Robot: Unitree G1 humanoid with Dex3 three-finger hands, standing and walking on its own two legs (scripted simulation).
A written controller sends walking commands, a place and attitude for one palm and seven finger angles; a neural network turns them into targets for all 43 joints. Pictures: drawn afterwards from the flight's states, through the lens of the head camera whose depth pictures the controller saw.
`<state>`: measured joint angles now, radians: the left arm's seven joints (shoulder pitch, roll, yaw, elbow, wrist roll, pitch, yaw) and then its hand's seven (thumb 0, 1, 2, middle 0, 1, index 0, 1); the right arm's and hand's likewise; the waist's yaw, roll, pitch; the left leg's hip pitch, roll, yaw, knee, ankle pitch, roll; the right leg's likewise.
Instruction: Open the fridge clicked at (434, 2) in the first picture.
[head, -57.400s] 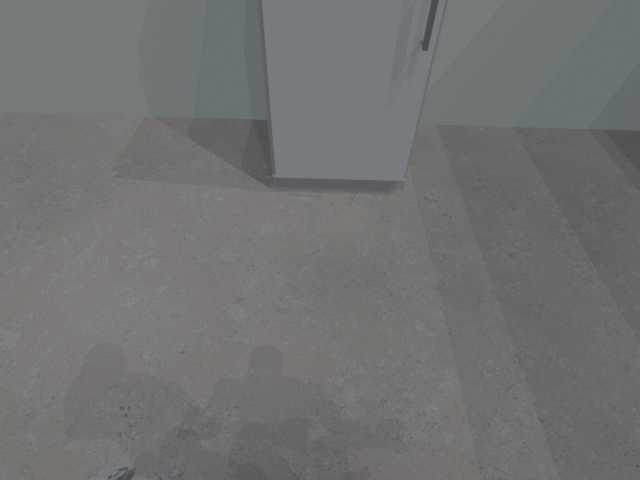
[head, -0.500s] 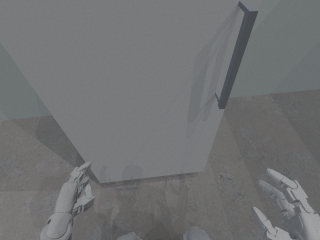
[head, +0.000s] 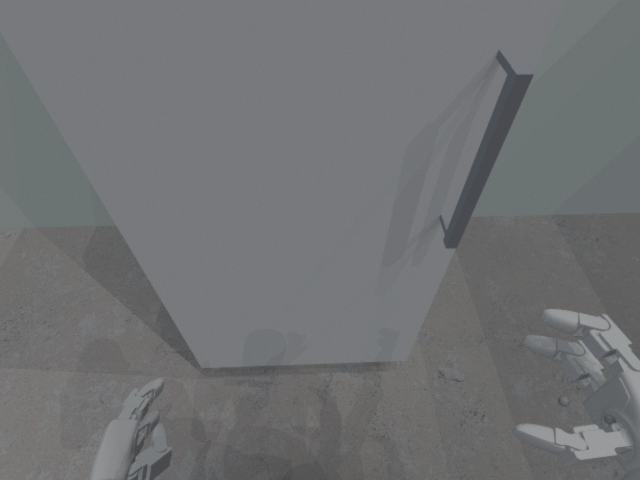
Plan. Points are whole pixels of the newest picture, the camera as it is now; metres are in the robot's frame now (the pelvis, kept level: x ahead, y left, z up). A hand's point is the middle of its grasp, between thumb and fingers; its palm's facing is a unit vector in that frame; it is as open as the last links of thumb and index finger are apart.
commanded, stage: raise the hand to about handle height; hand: right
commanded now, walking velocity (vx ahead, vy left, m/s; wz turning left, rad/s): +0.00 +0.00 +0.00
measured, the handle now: (473, 165) +0.51 -0.18 +0.13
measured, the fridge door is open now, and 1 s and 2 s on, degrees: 0 0 0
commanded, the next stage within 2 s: move the hooked fingers beside the handle in 1.06 s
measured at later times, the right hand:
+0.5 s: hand out of the picture +0.25 -0.28 +0.14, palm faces -0.01 +1.00 -0.08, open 14.0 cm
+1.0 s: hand (625, 315) +0.27 -0.27 +0.15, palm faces -0.02 +1.00 -0.07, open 14.0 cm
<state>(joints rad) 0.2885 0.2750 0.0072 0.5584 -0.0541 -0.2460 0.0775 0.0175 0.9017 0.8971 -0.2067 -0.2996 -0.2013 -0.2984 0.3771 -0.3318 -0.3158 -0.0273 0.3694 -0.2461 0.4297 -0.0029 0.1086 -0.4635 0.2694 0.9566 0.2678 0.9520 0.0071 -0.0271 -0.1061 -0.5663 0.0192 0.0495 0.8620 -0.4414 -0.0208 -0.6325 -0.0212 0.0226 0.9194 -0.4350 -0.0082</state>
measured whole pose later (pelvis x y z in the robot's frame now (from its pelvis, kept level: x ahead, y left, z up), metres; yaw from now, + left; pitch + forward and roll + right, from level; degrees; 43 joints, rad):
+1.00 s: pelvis +0.00 +0.01 +0.03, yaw +0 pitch +3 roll +1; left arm 0.28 0.28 -0.05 0.57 -0.07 -0.25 0.11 0.02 0.90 0.90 -0.21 -0.30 -0.20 -0.30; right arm 0.00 -0.46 -0.46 0.24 0.37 -0.06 0.54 -0.02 0.50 -0.30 0.30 1.20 0.30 1.20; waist -0.01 -0.04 -0.05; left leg -0.35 0.02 0.05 0.66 -0.35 -0.01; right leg -0.41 -0.02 0.02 0.70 -0.34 0.00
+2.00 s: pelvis +0.01 +0.00 +0.02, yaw +0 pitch +7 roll +2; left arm 0.33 0.28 -0.04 0.59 -0.06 -0.14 0.10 0.01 0.90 0.90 -0.21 -0.30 -0.20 -0.30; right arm -0.38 -0.52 -0.42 0.64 0.29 -0.10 0.53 -0.02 0.50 -0.30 0.30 1.20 0.30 1.20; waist 0.04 -0.02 -0.07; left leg -0.45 0.02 0.03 0.68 -0.36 -0.02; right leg -0.51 -0.01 0.00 0.74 -0.36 -0.01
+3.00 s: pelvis +0.01 +0.00 +0.01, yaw +3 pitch +14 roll +2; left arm 0.41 0.29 -0.04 0.60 -0.05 0.02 0.06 0.01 0.90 0.90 -0.21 -0.30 -0.20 -0.30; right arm -0.72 -0.64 -0.47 1.05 0.20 -0.23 0.53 -0.02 0.49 -0.30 0.30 1.20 0.29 1.20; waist 0.12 -0.01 -0.09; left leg -0.60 0.00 0.01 0.73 -0.37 -0.03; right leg -0.65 -0.04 -0.02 0.80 -0.38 -0.02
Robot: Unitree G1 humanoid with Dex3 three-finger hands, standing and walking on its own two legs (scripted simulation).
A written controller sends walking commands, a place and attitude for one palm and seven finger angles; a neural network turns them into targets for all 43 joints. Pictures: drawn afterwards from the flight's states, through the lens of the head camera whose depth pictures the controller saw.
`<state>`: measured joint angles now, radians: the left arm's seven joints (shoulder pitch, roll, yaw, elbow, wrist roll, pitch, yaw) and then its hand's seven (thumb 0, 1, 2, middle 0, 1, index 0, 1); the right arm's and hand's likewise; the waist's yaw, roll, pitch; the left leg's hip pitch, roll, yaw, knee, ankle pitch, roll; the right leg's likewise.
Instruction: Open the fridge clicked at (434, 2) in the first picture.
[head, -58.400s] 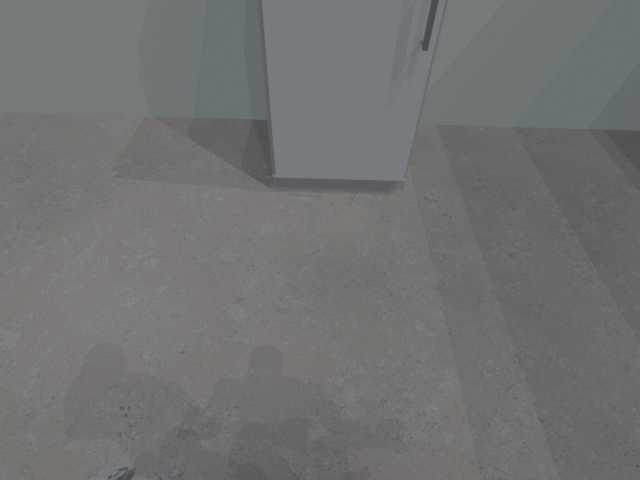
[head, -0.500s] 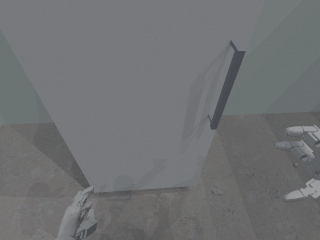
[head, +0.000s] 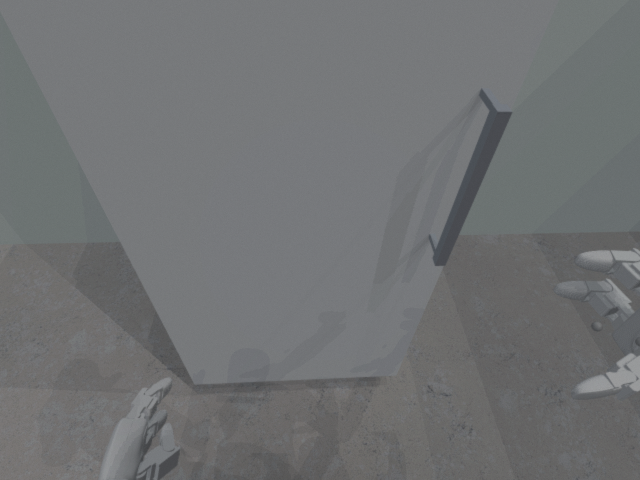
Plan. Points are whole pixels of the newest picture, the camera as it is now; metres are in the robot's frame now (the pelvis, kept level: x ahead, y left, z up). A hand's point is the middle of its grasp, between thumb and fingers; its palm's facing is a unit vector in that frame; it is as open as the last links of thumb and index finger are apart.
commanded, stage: raise the hand to about handle height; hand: right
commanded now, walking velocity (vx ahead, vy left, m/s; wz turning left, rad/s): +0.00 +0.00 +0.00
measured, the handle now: (460, 189) +0.51 -0.18 +0.10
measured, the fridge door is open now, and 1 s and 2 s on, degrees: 0 0 0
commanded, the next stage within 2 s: move the hooked fingers beside the handle in 0.06 s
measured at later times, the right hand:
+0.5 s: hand (578, 300) +0.31 -0.27 +0.12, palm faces -0.06 +1.00 -0.03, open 14.0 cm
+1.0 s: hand (553, 259) +0.37 -0.27 +0.11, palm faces -0.06 +1.00 -0.01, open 14.0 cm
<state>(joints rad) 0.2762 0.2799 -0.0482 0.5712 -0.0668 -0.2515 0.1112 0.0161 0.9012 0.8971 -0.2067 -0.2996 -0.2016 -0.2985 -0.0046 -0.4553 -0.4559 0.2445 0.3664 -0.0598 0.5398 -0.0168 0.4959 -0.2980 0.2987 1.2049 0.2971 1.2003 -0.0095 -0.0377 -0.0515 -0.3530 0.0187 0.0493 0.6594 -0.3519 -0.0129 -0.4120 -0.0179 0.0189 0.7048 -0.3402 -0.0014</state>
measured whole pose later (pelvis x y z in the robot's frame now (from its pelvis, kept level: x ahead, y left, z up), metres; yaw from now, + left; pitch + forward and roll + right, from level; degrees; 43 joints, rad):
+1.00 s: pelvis +0.01 -0.01 +0.00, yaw +1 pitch +7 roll +2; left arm 0.33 0.28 -0.04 0.59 -0.06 -0.14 0.10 0.01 0.90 0.90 -0.21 -0.30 -0.20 -0.30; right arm -0.38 -0.52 -0.42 0.64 0.29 -0.10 0.53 -0.02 0.50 -0.30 0.30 1.20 0.30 1.20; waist 0.04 -0.02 -0.07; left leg -0.45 0.02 0.03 0.68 -0.36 -0.02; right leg -0.51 -0.01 0.00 0.74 -0.36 -0.01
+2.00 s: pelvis +0.01 -0.01 -0.01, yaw +3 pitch +14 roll +2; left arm 0.41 0.29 -0.04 0.60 -0.05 0.02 0.06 0.01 0.90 0.90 -0.21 -0.30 -0.20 -0.30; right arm -0.72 -0.64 -0.47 1.05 0.20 -0.23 0.53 -0.02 0.49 -0.30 0.30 1.20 0.29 1.20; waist 0.12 -0.01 -0.09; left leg -0.60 0.00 0.01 0.73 -0.37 -0.03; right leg -0.65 -0.04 -0.02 0.80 -0.38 -0.02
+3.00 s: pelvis +0.01 -0.01 -0.01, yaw +2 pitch +12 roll +2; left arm 0.37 0.28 -0.03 0.60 -0.06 0.01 0.06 0.01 0.90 0.90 -0.21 -0.30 -0.20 -0.30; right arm -0.65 -0.50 -0.37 0.90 0.22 -0.20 0.44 -0.02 0.50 -0.30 0.30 1.20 0.29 1.20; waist 0.10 -0.01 -0.10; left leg -0.56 0.00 0.02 0.72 -0.37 -0.03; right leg -0.61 -0.03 -0.01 0.79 -0.38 -0.01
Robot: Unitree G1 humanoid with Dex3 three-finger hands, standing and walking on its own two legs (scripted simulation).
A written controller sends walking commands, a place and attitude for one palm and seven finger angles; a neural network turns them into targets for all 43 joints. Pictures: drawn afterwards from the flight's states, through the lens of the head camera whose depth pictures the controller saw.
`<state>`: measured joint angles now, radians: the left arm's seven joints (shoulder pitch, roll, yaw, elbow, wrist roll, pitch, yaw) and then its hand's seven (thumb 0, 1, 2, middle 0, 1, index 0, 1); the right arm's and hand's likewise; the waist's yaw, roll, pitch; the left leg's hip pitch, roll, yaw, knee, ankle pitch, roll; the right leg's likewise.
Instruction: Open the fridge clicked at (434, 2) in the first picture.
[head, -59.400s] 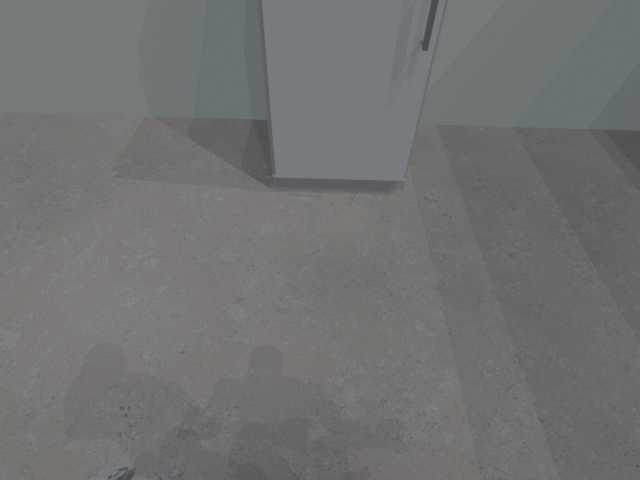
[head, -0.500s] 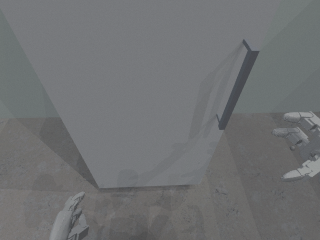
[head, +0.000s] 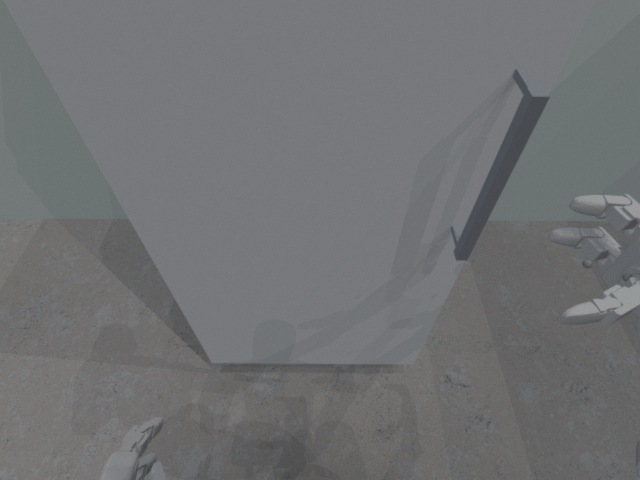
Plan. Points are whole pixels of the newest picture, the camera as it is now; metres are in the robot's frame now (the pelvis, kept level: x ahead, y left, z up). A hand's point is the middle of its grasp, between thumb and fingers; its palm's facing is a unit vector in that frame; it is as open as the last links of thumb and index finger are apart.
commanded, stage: move the hooked fingers beside the handle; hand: right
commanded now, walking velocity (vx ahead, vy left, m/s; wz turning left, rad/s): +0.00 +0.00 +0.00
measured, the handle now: (486, 180) +0.50 -0.18 +0.11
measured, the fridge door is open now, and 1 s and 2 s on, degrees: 0 0 0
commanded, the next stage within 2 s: feel for the door with the fingertips in 1.56 s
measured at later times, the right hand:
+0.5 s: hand (566, 223) +0.42 -0.26 +0.12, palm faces -0.07 +1.00 +0.00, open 14.0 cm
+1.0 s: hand (550, 206) +0.46 -0.25 +0.11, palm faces -0.07 +1.00 +0.00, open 14.0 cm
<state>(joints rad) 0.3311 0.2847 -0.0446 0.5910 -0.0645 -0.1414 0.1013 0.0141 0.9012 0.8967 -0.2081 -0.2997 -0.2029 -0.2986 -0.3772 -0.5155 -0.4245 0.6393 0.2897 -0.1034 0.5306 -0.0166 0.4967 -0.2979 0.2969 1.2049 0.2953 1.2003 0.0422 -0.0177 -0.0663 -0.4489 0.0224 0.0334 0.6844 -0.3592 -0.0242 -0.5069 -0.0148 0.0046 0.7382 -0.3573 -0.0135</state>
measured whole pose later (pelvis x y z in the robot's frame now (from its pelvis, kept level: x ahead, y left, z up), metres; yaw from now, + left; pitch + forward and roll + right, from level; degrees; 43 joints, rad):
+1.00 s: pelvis +0.01 +0.00 -0.01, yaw +2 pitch +14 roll +2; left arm 0.41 0.29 -0.04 0.60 -0.05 0.02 0.06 0.01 0.90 0.90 -0.21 -0.30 -0.20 -0.30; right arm -0.72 -0.64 -0.47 1.05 0.20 -0.23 0.53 -0.02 0.49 -0.30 0.30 1.20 0.29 1.20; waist 0.12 -0.01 -0.09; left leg -0.60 0.00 0.01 0.73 -0.37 -0.03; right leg -0.65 -0.04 -0.02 0.80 -0.38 -0.02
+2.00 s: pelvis +0.00 +0.00 -0.01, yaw +2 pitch +12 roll +2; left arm 0.37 0.28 -0.03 0.60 -0.06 0.01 0.06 0.01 0.90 0.90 -0.21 -0.30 -0.20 -0.30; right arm -0.65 -0.50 -0.37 0.90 0.22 -0.20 0.44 -0.02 0.50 -0.30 0.30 1.20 0.29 1.20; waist 0.10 -0.01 -0.10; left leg -0.56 0.00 0.02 0.72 -0.37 -0.03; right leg -0.61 -0.03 -0.01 0.79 -0.38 -0.01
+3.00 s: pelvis -0.01 +0.00 -0.01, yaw +2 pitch +13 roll +2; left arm 0.39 0.27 -0.04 0.61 -0.05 0.02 0.05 0.01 0.90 0.90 -0.21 -0.30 -0.20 -0.30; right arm -0.78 -0.54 -0.37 1.05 0.18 -0.25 0.41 -0.02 0.50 -0.30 0.32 1.22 0.32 1.22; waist 0.12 -0.01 -0.09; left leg -0.61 0.00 0.01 0.75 -0.36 -0.02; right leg -0.66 -0.04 -0.01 0.82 -0.38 -0.01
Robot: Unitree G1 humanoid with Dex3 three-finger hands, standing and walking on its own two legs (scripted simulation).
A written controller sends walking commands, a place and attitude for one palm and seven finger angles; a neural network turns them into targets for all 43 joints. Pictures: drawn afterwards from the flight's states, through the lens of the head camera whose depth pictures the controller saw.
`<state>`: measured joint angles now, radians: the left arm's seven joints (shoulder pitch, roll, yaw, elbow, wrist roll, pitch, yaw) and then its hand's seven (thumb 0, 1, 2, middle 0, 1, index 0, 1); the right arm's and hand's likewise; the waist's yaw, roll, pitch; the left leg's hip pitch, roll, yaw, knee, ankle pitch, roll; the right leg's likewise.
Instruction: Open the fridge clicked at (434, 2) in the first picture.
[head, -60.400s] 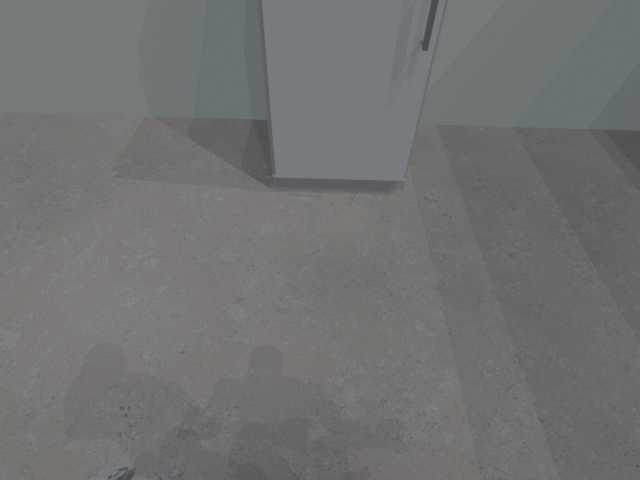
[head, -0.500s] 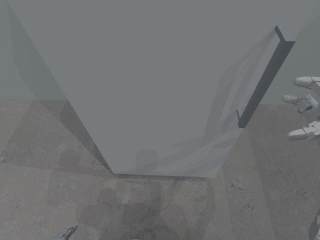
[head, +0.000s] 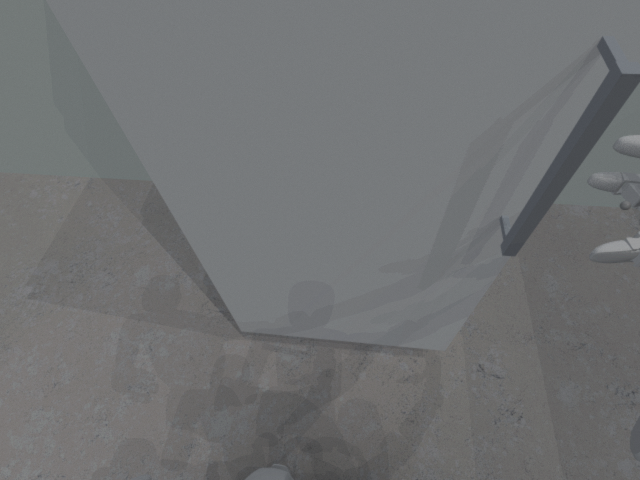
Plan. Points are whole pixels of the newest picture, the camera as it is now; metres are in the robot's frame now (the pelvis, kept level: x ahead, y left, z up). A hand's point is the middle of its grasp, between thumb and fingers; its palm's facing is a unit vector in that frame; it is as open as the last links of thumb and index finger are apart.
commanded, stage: move the hooked fingers beside the handle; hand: right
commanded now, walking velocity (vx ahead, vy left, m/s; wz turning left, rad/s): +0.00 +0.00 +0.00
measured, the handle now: (548, 170) +0.49 -0.20 +0.12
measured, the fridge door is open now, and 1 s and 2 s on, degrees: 0 0 0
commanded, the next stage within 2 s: feel for the door with the fingertips in 0.56 s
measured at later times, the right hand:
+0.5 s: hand (631, 211) +0.43 -0.27 +0.12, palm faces -0.04 +1.00 +0.01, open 14.0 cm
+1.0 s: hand (592, 210) +0.43 -0.23 +0.12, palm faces -0.06 +1.00 +0.01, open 14.0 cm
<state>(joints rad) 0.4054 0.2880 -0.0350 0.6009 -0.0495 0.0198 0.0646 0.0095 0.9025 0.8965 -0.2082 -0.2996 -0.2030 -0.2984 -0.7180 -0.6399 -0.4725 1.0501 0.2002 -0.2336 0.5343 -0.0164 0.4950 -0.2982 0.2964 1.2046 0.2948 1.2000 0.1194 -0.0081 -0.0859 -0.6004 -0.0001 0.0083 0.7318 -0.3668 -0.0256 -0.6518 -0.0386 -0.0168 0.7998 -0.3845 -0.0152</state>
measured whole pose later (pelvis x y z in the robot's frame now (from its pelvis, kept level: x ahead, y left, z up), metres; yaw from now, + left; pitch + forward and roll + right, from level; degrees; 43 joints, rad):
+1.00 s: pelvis +0.00 +0.00 +0.00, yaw -1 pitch +12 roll +2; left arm 0.37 0.28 -0.03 0.60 -0.06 0.01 0.06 0.01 0.90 0.90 -0.21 -0.30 -0.20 -0.30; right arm -0.65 -0.50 -0.37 0.90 0.22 -0.20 0.44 -0.02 0.50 -0.30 0.30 1.20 0.29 1.20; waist 0.10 -0.01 -0.10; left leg -0.56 0.00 0.02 0.72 -0.37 -0.03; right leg -0.61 -0.03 -0.01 0.79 -0.38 -0.01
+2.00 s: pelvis -0.01 +0.00 +0.00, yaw +0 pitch +13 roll +2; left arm 0.39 0.27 -0.04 0.61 -0.05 0.02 0.05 0.01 0.90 0.90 -0.21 -0.30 -0.20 -0.30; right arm -0.78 -0.54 -0.37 1.05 0.18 -0.25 0.41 -0.02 0.50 -0.30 0.32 1.22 0.32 1.22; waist 0.12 -0.01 -0.09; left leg -0.61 0.00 0.01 0.75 -0.36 -0.02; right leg -0.66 -0.04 -0.01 0.82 -0.38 -0.01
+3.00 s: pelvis -0.01 +0.01 +0.00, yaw -1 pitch +10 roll +1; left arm 0.36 0.27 -0.03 0.61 -0.05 0.02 0.05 0.01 0.90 0.90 -0.21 -0.30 -0.20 -0.30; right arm -0.69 -0.39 -0.29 0.92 0.19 -0.23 0.29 -0.02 0.50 -0.30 0.30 1.20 0.30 1.20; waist 0.10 -0.02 -0.09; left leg -0.54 0.00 0.02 0.73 -0.37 -0.01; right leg -0.58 -0.04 0.00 0.77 -0.37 0.00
